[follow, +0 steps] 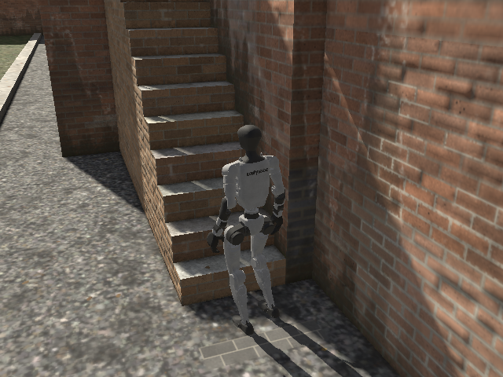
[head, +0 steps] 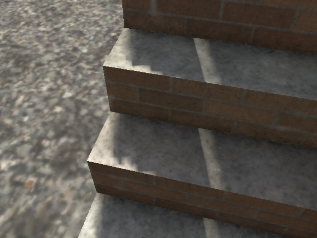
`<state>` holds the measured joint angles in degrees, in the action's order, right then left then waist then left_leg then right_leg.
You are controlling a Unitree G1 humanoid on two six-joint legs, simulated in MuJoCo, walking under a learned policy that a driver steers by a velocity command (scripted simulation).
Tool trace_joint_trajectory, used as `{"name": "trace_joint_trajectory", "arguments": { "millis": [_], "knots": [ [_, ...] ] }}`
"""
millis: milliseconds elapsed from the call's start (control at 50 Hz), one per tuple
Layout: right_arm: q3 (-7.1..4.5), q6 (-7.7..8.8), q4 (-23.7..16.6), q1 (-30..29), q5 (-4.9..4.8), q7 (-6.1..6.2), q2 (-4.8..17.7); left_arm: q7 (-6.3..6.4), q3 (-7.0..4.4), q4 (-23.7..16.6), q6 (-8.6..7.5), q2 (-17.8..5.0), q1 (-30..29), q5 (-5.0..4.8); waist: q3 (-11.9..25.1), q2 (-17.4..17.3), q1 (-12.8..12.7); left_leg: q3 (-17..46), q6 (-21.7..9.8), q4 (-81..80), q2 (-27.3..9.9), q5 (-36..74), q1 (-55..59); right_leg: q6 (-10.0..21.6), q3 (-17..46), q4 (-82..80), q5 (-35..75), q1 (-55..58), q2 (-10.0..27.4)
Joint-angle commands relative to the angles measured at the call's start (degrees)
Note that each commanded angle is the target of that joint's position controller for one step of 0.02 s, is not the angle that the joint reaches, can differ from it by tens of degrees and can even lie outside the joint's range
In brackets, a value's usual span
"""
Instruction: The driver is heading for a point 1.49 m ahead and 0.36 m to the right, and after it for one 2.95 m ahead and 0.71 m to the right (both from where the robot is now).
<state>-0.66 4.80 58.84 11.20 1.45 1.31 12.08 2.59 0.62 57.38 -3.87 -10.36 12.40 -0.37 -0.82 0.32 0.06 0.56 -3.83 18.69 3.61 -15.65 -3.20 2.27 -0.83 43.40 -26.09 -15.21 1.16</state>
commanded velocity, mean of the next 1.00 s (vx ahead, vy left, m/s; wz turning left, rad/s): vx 0.49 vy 0.00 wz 0.00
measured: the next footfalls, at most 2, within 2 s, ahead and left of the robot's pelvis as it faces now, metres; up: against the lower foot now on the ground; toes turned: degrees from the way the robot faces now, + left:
right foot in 0.12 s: +0.09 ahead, -0.12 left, +0.00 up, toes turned +0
left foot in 0.26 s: +0.02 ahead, +0.11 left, +0.00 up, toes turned +1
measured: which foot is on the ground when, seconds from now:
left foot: down 0.00-0.16, up 0.18-0.24, down 0.26-1.00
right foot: up 0.00-0.10, down 0.12-1.00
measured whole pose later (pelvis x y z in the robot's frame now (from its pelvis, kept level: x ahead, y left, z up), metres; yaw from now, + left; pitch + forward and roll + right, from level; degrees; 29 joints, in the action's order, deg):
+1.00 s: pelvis +0.04 +0.01 +0.01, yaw +1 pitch -1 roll +0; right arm 3.8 3.6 56.9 7.9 0.9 -0.2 13.8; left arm 1.3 3.7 56.7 -3.8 -13.5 4.6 0.2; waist 0.1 -0.7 0.7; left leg 0.2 -2.5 10.6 2.3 -10.9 0.9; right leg -0.6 -2.1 13.0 -5.8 -6.7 0.8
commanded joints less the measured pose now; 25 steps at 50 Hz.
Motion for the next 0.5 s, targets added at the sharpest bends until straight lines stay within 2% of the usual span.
{"name": "trace_joint_trajectory", "arguments": {
  "millis": [20, 60, 80, 100, 120, 140, 160, 180, 200, 220, 240, 260, 280, 320, 360, 400, 460, 500],
  "knots": [
    [-0.79, 0.10, -1.73, -0.74, -0.24, 0.03, 7.70, -0.24, 0.31, -3.52, -0.41, -2.06, -1.10, 0.19, -0.87, -5.46, -1.69, 7.36, -8.05, -3.36, -14.14, 53.02, 3.43, 0.65, -0.81, -4.18, 2.67, -4.28, 0.60],
    [-0.26, 0.20, -2.70, -3.04, -1.40, 0.06, 7.24, 0.01, 0.54, -3.51, -0.65, -2.24, -1.16, 0.02, 1.24, -6.70, -2.87, 5.32, -6.81, -0.49, -12.92, 63.29, 2.38, 0.47, -2.52, -13.04, 10.01, 1.99, -0.90],
    [-0.21, 0.24, -2.97, -3.28, -2.53, 0.14, 7.22, 0.25, 0.79, -2.29, -0.88, -1.40, 3.34, 0.27, 4.55, -6.38, -4.97, 3.39, -5.85, 2.66, -12.26, 66.64, 1.31, 0.92, -3.39, -18.37, 19.43, 8.74, -1.35],
    [-0.32, 0.08, -3.14, -3.07, -3.29, 0.05, 7.10, 0.52, 0.68, -0.97, -0.99, -1.76, 6.86, 0.80, 5.53, -6.60, -6.09, 2.51, -4.12, 6.61, -10.71, 60.91, -0.75, 1.17, -3.79, -21.03, 25.77, 13.25, -1.28],
    [0.05, 0.11, -4.04, -3.45, -3.19, -0.36, 6.16, 0.65, 0.35, -0.37, -1.19, -4.03, 8.20, 1.59, 5.69, -3.15, -5.38, 3.02, -2.66, 9.99, -9.57, 53.02, -4.01, 1.27, -1.28, -21.23, 33.04, 16.36, 1.16],
    [0.46, -0.10, -4.62, -1.63, -2.44, -0.81, 4.98, 0.67, -0.51, -0.91, -1.30, -8.00, 7.74, 1.87, 5.28, 5.04, -3.31, 2.00, -0.91, 13.44, -6.44, 36.72, -7.24, 2.27, 5.34, -22.48, 40.65, 16.96, 6.19],
    [1.45, -0.86, -2.96, 3.13, -2.15, -0.66, 2.18, 0.54, -0.60, -1.68, -0.97, -8.60, 5.00, 1.78, 4.70, 13.27, -1.03, 1.70, 0.11, 15.62, -4.41, 16.02, -8.15, 6.33, 12.56, -27.00, 37.67, 15.09, 12.62],
    [1.79, -1.59, -2.05, 3.96, -1.35, -0.28, 2.06, 0.01, 0.09, -3.08, -0.52, -6.14, 0.04, 1.13, 2.12, 14.32, 0.74, 0.75, -0.14, 14.58, -3.66, -1.78, -7.88, 7.54, 16.04, -31.63, 26.08, 10.47, 15.33],
    [1.80, -1.97, -1.65, 4.40, -0.24, -0.17, 2.58, -0.34, 0.64, -4.57, -0.13, -4.92, -4.51, 0.93, -1.53, 11.01, 2.87, 0.78, -0.27, 8.74, -4.47, -6.36, -6.37, 5.85, 14.31, -33.23, 16.67, 5.67, 13.81],
    [1.73, -2.00, -1.51, 3.30, 0.46, -0.32, 3.08, -0.53, 0.70, -5.85, 0.10, -5.09, -7.94, 0.63, -4.33, 7.71, 3.54, 0.59, -0.29, 2.67, -4.39, -2.97, -4.40, 3.56, 11.27, -32.92, 13.57, 3.27, 10.53],
    [1.86, -1.94, -2.05, 1.32, 0.67, -0.69, 3.27, -0.36, 0.82, -6.39, 0.04, -5.23, -8.58, 0.26, -4.89, 6.49, 2.96, 1.33, -0.10, 0.14, -4.61, 2.29, -2.59, 2.09, 9.49, -32.36, 16.68, 2.33, 8.50],
    [1.89, -1.76, -2.20, 1.25, 0.46, -0.80, 3.69, -0.34, 0.49, -6.17, -0.27, -6.50, -7.18, 0.30, -2.49, 5.57, 2.58, 1.86, 0.47, -1.27, -5.91, 5.74, -1.21, 1.25, 8.26, -31.90, 17.56, 4.07, 7.30],
    [2.04, -1.41, -2.18, 1.97, 0.14, -0.87, 4.03, -0.48, 0.18, -6.08, -0.65, -7.43, -6.41, 0.60, -1.43, 3.22, 2.43, 3.05, 1.07, -3.01, -7.79, 9.85, -2.29, 0.80, 6.58, -31.07, 18.36, 6.99, 5.84],
    [1.70, -0.80, -3.12, -1.29, -1.11, -0.33, 5.60, -0.66, 0.18, -5.58, -1.65, -6.54, -4.23, 0.78, -0.10, -2.59, 0.19, 3.80, 2.17, -3.19, -9.24, 18.95, -3.03, 0.56, 4.98, -29.08, 30.91, 12.17, 4.85],
    [1.60, -0.67, -3.36, -1.14, -1.62, -0.05, 5.72, -0.39, 0.26, -5.38, -1.80, -6.83, -4.38, 0.79, 4.01, -2.11, 0.69, 3.62, 2.06, -3.18, -9.86, 25.30, -0.87, 0.46, 4.87, -27.23, 38.90, 15.62, 5.46],
    [1.71, -0.77, -3.48, -1.24, -1.56, 0.01, 5.40, -0.44, 0.57, -5.27, -1.63, -6.12, -4.93, 0.53, 5.93, -1.67, 0.65, 3.53, 1.94, -3.41, -10.21, 27.52, 0.98, 0.33, 4.65, -27.05, 39.56, 16.06, 5.58],
    [1.89, -0.98, -3.65, -2.12, -1.29, -0.11, 5.23, -0.48, 0.97, -5.10, -1.32, -5.85, -6.04, 0.39, 5.16, -1.56, 0.65, 3.50, 2.07, -4.71, -10.34, 26.58, 1.54, -0.20, 4.49, -28.14, 36.78, 14.96, 5.58],
    [1.92, -1.24, -4.05, -3.11, -0.89, -0.35, 5.83, -0.60, 0.99, -5.08, -1.20, -6.52, -6.91, 0.54, 4.86, -1.56, 0.54, 3.53, 2.10, -5.26, -10.52, 25.75, 1.83, -0.26, 4.43, -28.63, 35.26, 14.17, 5.74]
  ]
}}
Velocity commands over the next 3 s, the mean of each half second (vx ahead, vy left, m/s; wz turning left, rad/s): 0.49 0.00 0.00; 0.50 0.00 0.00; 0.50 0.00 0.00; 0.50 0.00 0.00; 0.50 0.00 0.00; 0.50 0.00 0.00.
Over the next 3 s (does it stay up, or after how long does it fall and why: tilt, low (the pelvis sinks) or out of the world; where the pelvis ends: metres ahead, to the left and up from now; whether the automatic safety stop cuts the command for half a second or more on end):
stays up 0.04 0.03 0.01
